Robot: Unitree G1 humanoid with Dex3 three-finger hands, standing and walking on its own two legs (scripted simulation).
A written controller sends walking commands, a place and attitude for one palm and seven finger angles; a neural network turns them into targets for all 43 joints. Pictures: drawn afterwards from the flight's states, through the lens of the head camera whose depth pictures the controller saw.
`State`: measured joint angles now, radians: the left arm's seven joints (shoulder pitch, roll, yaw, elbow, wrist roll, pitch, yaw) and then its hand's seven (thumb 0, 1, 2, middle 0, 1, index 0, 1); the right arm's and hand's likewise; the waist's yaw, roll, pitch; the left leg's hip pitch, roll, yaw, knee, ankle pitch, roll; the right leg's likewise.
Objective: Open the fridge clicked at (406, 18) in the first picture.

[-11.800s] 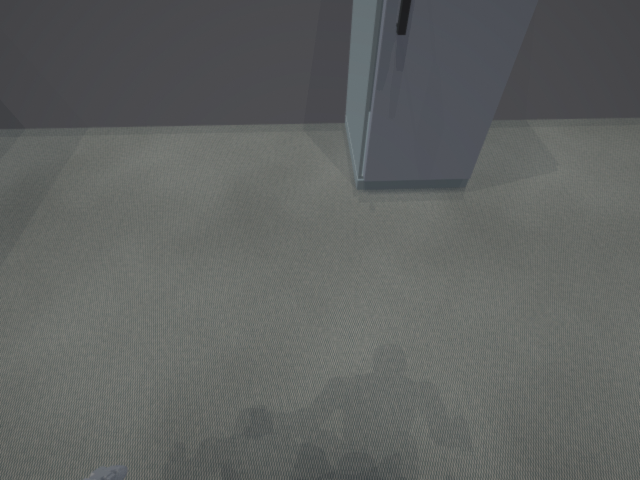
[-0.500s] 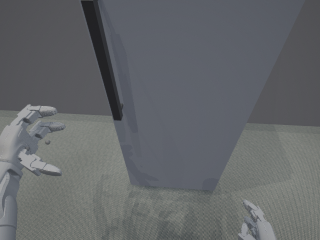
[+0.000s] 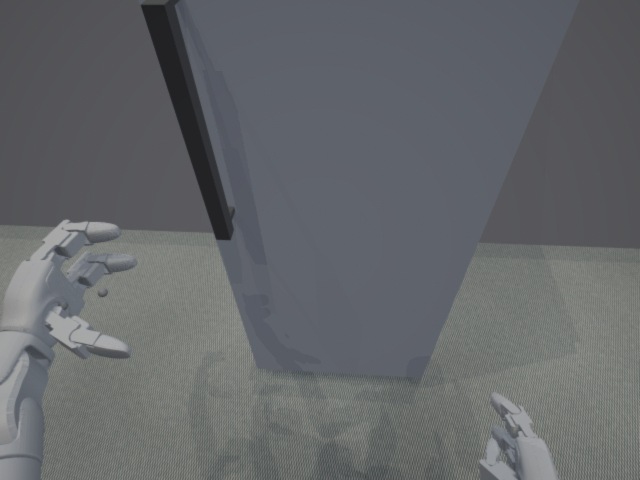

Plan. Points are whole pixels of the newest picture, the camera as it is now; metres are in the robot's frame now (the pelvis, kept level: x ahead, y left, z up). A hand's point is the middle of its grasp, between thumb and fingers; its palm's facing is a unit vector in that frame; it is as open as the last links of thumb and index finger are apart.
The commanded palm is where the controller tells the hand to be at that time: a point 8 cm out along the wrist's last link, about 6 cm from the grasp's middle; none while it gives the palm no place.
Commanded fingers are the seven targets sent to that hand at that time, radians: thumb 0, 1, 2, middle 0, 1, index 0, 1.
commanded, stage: move the hooked fingers beside the handle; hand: left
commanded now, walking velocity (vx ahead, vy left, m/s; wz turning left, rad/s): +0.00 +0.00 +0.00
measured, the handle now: (203, 137) +0.51 +0.22 +0.18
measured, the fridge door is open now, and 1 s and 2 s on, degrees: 0 0 0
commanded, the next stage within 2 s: none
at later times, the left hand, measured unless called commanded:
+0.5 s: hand (123, 262) +0.32 +0.27 +0.13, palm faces +0.07 -1.00 -0.02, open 14.0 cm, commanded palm +0.29 +0.32 +0.12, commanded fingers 0.00 -0.50 0.30 -0.30 -1.20 -0.30 -1.20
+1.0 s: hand (140, 230) +0.38 +0.28 +0.12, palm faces +0.04 -1.00 +0.00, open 14.0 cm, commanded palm +0.35 +0.33 +0.12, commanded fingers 0.00 -0.50 0.30 -0.30 -1.20 -0.30 -1.20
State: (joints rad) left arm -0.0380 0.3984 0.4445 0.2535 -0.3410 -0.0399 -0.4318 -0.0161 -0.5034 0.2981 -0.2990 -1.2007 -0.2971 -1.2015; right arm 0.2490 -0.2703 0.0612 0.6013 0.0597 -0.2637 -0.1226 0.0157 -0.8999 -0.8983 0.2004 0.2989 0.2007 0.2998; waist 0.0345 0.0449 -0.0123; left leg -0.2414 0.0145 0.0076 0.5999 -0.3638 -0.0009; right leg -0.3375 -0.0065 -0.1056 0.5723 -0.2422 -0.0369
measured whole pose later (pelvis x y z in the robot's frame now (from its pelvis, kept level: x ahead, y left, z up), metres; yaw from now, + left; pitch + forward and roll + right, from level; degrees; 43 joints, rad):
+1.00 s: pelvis +0.00 +0.01 +0.00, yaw -1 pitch +6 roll +0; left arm -0.45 0.48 0.44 0.72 -0.26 -0.13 -0.44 -0.02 -0.50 0.30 -0.30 -1.20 -0.30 -1.20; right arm 0.32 -0.29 0.05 0.60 0.05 -0.17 -0.10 0.01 -0.90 -0.90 0.20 0.30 0.20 0.30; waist -0.02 0.02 -0.03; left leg -0.37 0.01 0.03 0.65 -0.38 0.01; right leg -0.47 -0.01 -0.08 0.61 -0.24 -0.02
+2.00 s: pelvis +0.01 +0.02 -0.01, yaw -2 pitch +12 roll -2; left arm -0.71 0.58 0.47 1.01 -0.20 -0.25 -0.44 -0.02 -0.50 0.30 -0.30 -1.20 -0.30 -1.20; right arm 0.40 -0.29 0.04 0.60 0.04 -0.01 -0.07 0.01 -0.90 -0.90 0.20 0.30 0.20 0.30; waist -0.09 0.01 -0.06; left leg -0.53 0.02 0.04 0.73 -0.42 0.03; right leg -0.62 0.00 -0.07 0.65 -0.25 -0.01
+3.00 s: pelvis +0.01 +0.02 -0.01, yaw -2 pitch +11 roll -1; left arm -0.69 0.47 0.40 0.94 -0.18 -0.22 -0.31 -0.02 -0.50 0.30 -0.30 -1.20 -0.30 -1.20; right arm 0.37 -0.27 0.04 0.59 0.03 -0.02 -0.05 0.01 -0.90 -0.90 0.20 0.30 0.20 0.30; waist -0.08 0.01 -0.07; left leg -0.50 0.01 0.03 0.72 -0.42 0.02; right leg -0.59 -0.01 -0.07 0.65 -0.26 -0.01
